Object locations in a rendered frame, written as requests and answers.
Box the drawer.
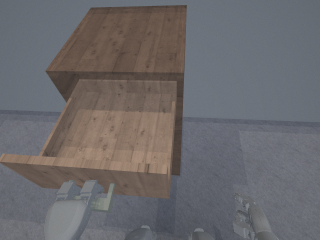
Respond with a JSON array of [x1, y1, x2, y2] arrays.
[[0, 79, 177, 199]]

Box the handle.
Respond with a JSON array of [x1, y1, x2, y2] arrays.
[[62, 180, 115, 213]]

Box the left robot thigh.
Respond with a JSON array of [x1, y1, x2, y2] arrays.
[[125, 228, 157, 240]]

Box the right robot shin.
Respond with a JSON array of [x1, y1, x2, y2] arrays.
[[194, 228, 204, 232]]

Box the robot left hand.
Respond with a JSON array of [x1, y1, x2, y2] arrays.
[[44, 179, 105, 240]]

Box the cabinet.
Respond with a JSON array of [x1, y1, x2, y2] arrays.
[[45, 5, 187, 176]]

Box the robot right hand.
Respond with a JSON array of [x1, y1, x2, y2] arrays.
[[232, 192, 273, 240]]

